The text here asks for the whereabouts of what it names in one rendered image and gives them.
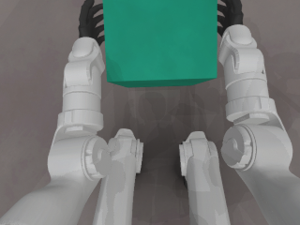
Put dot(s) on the robot left hand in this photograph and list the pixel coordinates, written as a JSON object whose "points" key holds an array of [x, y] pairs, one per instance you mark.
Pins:
{"points": [[87, 27]]}

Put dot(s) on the robot right hand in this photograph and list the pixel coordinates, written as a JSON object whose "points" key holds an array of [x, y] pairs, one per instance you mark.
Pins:
{"points": [[232, 12]]}

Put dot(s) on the carton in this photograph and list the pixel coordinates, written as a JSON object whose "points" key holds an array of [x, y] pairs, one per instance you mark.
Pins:
{"points": [[156, 43]]}

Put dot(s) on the right robot forearm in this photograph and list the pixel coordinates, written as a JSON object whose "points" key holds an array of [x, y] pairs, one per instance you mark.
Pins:
{"points": [[245, 80]]}

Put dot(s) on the right robot foot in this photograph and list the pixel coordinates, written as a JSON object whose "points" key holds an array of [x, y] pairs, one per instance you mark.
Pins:
{"points": [[185, 181]]}

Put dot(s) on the left robot thigh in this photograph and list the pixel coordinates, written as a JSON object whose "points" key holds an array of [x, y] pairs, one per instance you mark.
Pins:
{"points": [[115, 198]]}

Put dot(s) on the robot right upper arm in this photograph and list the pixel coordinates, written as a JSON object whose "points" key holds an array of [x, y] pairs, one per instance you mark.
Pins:
{"points": [[261, 155]]}

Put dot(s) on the left robot forearm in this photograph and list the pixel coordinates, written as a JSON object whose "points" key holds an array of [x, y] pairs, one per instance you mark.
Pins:
{"points": [[81, 111]]}

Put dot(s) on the robot left upper arm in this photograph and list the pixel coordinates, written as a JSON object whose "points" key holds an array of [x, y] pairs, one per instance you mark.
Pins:
{"points": [[75, 166]]}

